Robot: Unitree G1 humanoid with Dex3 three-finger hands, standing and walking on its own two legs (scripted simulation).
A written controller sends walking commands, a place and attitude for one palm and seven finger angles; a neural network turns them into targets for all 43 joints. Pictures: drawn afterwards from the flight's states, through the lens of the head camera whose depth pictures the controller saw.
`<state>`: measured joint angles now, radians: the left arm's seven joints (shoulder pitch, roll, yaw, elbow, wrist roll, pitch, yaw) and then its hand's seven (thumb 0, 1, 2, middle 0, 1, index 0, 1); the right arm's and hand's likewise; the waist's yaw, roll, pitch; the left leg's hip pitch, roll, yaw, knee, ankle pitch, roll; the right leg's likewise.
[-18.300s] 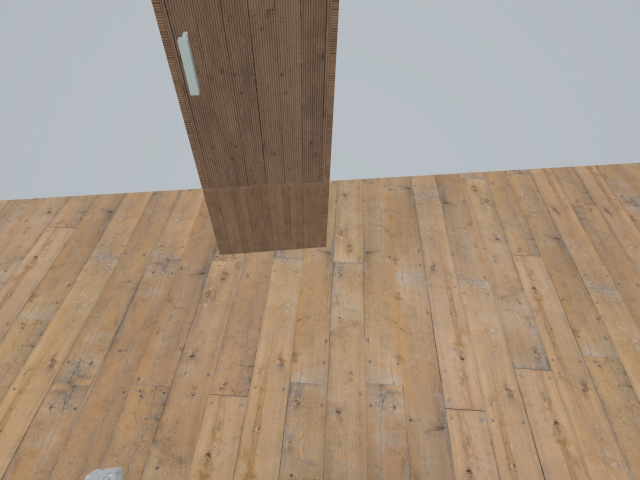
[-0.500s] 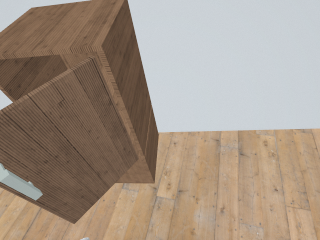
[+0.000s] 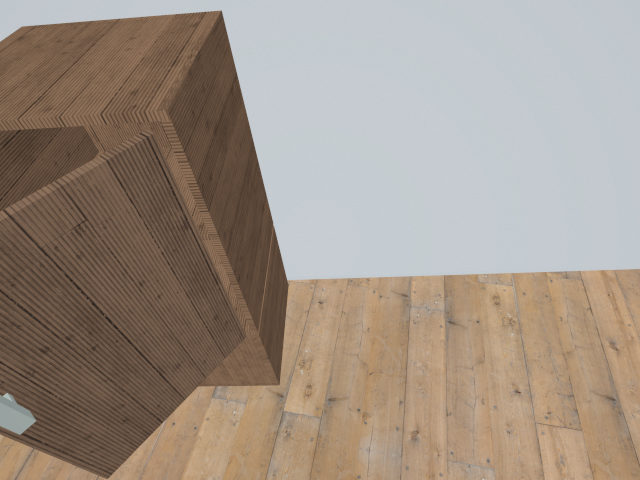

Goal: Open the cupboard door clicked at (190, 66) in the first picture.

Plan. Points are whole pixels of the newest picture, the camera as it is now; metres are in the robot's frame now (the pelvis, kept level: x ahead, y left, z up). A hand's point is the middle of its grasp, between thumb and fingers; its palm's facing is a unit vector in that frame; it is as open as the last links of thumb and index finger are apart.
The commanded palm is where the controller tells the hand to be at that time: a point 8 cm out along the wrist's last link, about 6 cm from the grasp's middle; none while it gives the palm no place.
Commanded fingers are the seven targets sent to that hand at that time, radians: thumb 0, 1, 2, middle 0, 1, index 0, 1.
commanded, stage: relax the arm and regain balance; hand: left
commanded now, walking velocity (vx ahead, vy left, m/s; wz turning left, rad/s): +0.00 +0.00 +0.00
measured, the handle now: out of the picture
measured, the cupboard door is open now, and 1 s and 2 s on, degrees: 52 52 52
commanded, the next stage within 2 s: stand and wait in 0.74 s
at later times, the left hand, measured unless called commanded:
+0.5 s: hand out of the picture +0.12 +0.27 -0.16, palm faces +0.13 -0.96 -0.26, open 16.4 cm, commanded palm none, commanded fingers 0.00 -0.50 0.30 -0.15 -0.30 -0.15 -0.30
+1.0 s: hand out of the picture +0.09 +0.31 -0.16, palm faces +0.10 -0.94 -0.34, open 16.4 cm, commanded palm none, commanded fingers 0.00 -0.50 0.30 -0.15 -0.30 -0.15 -0.30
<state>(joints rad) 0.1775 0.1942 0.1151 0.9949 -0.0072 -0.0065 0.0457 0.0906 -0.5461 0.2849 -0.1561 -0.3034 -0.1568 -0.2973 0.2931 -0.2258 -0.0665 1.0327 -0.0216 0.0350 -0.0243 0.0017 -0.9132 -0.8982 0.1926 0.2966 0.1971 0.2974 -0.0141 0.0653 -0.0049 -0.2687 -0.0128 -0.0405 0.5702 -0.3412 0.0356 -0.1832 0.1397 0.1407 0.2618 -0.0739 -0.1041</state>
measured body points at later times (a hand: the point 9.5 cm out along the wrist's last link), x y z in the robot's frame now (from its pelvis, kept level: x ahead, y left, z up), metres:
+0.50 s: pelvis +0.03 +0.06 -0.01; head +0.03 +0.06 +0.44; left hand +0.12 +0.32 -0.14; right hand +0.03 -0.15 -0.17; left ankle -0.01 +0.14 -0.75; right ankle +0.03 -0.04 -0.75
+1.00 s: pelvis +0.02 +0.07 -0.01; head +0.03 +0.06 +0.44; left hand +0.08 +0.36 -0.14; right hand +0.04 -0.16 -0.17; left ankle -0.01 +0.15 -0.75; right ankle +0.03 -0.04 -0.75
